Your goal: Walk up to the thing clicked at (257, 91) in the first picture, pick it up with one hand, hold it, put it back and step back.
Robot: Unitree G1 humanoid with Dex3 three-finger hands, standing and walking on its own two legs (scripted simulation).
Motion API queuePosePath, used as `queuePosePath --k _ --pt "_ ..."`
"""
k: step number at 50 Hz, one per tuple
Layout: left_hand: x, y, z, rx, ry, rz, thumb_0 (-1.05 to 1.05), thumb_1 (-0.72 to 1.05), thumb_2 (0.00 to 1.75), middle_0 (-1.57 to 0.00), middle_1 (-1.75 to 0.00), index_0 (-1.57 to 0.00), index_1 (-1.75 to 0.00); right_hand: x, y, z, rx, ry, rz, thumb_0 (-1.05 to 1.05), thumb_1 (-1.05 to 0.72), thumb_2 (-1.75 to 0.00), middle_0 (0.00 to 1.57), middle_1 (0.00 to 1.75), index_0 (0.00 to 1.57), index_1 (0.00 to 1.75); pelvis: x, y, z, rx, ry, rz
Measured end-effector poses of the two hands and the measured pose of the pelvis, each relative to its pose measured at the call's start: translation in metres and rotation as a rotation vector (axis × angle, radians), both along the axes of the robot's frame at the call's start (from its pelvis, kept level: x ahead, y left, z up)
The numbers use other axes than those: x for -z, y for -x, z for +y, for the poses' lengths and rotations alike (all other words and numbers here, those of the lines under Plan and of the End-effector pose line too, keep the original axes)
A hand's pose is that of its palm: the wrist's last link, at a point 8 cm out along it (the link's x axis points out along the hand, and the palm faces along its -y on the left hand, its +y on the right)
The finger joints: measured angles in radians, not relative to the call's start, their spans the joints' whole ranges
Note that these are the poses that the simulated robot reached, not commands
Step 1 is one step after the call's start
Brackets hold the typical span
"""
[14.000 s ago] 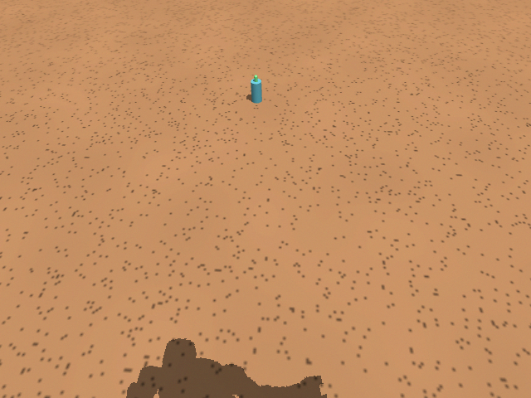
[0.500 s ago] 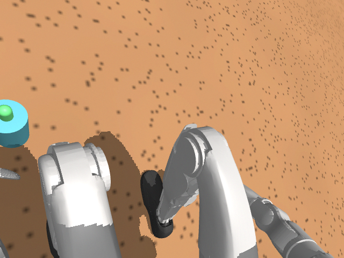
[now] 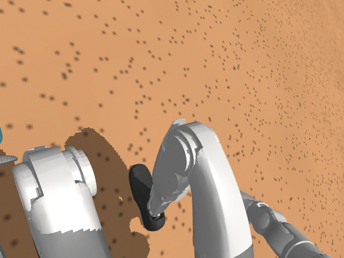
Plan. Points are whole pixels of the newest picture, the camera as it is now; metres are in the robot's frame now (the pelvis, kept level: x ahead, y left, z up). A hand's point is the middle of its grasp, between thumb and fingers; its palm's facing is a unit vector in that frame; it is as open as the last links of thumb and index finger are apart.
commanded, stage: close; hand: left
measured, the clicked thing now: out of the picture +0.41 +0.26 -0.19
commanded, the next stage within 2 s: settle in 0.62 s
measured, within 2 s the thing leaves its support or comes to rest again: leaves its support in 1.02 s
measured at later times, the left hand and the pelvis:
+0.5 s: hand out of the picture +0.39 +0.26 -0.17, palm faces +0.32 -0.95 +0.00, open 10.3 cm; pelvis +0.00 +0.00 +0.00, yaw +0 degrees
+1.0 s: hand out of the picture +0.41 +0.26 -0.17, palm faces +0.32 -0.95 +0.00, open 9.7 cm; pelvis +0.00 +0.00 +0.00, yaw -1 degrees
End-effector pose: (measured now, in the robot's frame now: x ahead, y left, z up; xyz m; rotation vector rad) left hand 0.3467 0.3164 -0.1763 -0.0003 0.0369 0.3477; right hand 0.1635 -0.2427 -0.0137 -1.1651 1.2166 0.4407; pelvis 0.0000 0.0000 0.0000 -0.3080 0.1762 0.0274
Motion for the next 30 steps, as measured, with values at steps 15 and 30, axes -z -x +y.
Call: queuePosePath --k 15,30 --pt "-0.006 -0.016 -0.009 0.049 0.0 -0.013 0.0 0.1 0.47 -0.35 -0.35 -0.33 -0.37 -0.001 -0.022 0.008 -0.02 -0.014 -0.042 0.0 -0.87 -0.89 0.2 0.3 0.2 0.3 -0.001 -0.003 0.001 0.007 0.007 0.011" --pt "-0.004 -0.014 -0.013 0.013 0.001 -0.011 0.03 0.08 0.63 -0.63 -0.67 -0.56 -0.7 -0.001 -0.012 0.001 -0.001 0.005 -0.008 0.0 -0.87 -0.89 0.2 0.3 0.2 0.3 -0.001 -0.001 -0.001 0.006 0.002 0.007"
